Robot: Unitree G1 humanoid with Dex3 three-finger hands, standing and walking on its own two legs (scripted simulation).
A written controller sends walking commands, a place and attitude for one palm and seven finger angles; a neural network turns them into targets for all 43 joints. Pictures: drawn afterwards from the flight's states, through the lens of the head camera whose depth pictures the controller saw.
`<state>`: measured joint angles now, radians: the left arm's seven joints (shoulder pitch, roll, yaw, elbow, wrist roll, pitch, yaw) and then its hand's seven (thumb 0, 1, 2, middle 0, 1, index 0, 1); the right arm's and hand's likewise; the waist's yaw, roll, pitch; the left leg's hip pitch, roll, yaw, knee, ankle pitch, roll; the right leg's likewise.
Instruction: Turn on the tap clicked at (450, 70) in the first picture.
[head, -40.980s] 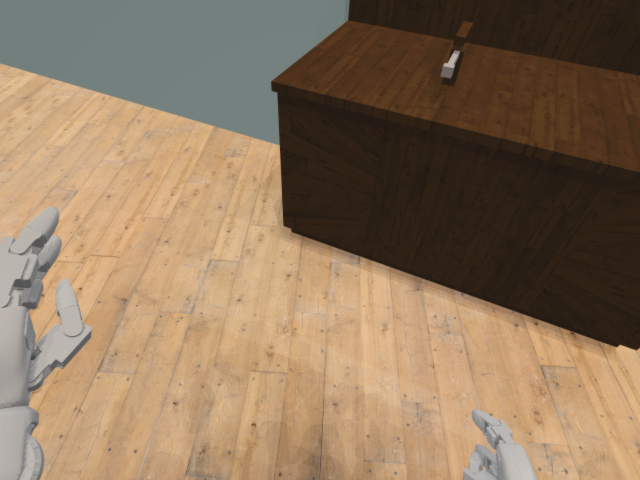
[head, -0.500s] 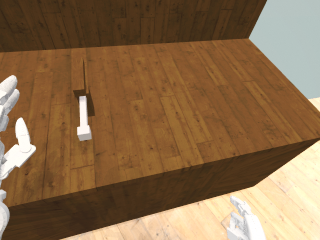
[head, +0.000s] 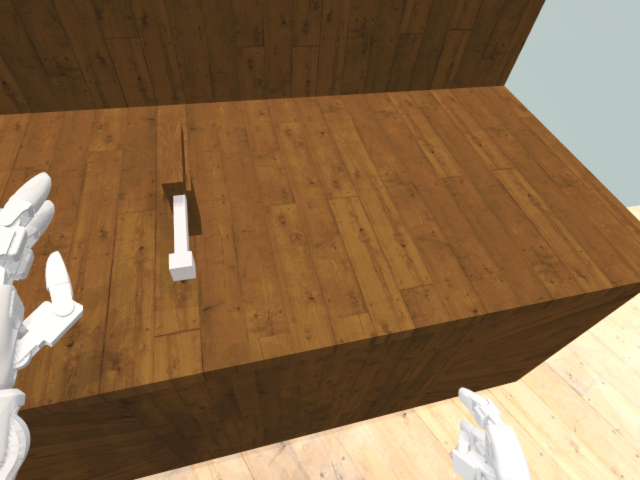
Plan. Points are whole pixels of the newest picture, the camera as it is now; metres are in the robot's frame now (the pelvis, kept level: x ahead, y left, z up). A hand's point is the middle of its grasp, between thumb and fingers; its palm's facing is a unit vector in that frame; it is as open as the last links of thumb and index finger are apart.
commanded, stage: look again from close up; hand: left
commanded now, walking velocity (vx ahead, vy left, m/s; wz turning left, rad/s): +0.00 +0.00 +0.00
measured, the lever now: (182, 266) +0.35 +0.22 +0.04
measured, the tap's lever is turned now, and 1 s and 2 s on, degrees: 0 0 0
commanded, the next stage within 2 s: shuffle to correct the standing spot in 0.22 s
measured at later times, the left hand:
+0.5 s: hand (95, 310) +0.22 +0.24 +0.15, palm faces +0.36 -0.85 -0.37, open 7.4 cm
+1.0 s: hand (186, 304) +0.24 +0.16 +0.16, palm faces +0.29 -0.87 -0.39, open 7.4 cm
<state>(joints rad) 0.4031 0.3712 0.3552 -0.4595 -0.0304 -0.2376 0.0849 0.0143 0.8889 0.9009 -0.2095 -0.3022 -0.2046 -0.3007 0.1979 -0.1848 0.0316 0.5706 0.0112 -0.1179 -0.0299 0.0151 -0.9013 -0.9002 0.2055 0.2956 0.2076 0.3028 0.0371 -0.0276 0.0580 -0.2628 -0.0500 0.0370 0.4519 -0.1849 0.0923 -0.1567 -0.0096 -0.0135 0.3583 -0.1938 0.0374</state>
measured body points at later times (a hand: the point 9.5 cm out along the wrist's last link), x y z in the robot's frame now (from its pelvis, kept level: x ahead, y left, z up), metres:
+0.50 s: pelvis +0.00 -0.02 +0.00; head +0.02 +0.01 +0.45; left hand +0.19 +0.28 +0.17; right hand +0.18 -0.24 -0.07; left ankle +0.04 +0.05 -0.74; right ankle +0.00 -0.15 -0.74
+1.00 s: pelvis +0.01 -0.08 +0.00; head +0.04 -0.06 +0.44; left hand +0.21 +0.21 +0.18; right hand +0.18 -0.32 -0.08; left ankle +0.04 +0.05 -0.74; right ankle +0.00 -0.15 -0.74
